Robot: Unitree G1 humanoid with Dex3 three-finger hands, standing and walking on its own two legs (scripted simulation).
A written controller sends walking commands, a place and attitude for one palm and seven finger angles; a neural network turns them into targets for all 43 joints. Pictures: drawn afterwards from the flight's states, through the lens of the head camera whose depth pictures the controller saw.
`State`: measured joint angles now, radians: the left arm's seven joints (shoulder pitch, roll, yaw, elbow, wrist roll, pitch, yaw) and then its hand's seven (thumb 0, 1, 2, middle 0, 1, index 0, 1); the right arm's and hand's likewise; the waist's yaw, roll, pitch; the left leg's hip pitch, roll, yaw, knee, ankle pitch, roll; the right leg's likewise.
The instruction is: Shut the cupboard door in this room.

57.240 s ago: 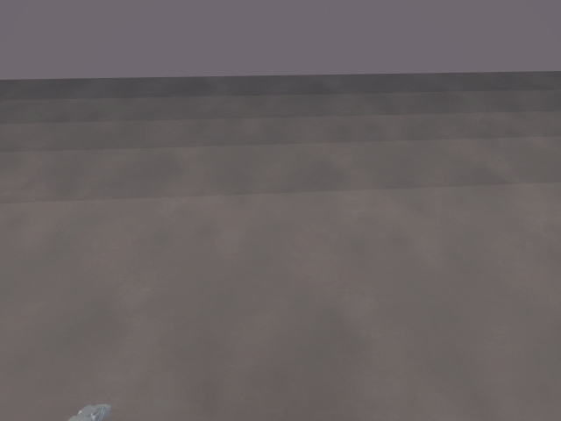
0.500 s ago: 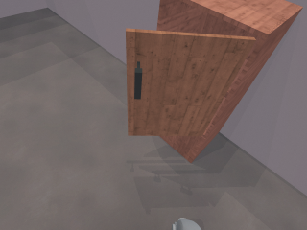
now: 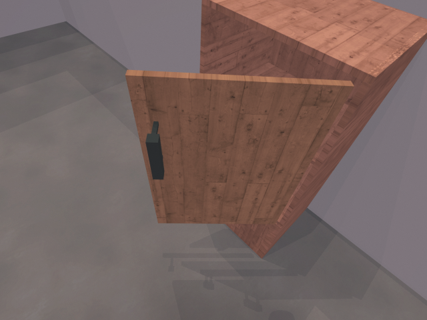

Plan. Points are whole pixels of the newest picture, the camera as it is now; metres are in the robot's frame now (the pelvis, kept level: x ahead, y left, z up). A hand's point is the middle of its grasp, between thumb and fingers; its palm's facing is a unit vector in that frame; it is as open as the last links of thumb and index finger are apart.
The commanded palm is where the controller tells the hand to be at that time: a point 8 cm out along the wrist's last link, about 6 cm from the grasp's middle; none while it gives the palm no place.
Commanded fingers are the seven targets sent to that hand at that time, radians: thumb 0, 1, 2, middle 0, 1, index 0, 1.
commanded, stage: come to a stop and stand still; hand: left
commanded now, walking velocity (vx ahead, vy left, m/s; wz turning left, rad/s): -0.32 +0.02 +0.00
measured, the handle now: (157, 150) +0.44 +0.15 +0.04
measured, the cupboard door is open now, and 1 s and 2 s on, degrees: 47 47 47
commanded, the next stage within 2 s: none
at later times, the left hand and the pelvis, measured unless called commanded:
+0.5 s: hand out of the picture +0.02 +0.15 -0.15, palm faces +0.03 -0.96 -0.27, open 7.4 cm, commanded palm none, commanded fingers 0.00 0.90 0.90 -0.20 -0.30 -0.20 -0.30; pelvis +0.00 -0.04 +0.01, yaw +0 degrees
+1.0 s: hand out of the picture -0.01 +0.24 -0.16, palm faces -0.03 -0.97 -0.26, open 7.4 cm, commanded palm none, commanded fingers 0.00 0.90 0.90 -0.20 -0.30 -0.20 -0.30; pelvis -0.04 +0.05 +0.00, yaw -2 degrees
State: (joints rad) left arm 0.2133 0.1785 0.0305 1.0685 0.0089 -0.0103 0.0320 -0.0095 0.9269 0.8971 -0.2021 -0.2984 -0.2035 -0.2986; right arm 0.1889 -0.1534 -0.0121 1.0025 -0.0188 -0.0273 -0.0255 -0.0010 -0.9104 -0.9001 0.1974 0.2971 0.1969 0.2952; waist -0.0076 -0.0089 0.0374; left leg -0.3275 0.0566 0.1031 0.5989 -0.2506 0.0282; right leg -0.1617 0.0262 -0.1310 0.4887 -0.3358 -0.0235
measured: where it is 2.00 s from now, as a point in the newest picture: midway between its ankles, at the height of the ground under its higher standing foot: outside the picture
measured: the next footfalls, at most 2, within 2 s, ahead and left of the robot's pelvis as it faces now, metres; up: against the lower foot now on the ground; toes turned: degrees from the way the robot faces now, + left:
left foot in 0.68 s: -0.01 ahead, +0.11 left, +0.00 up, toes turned +1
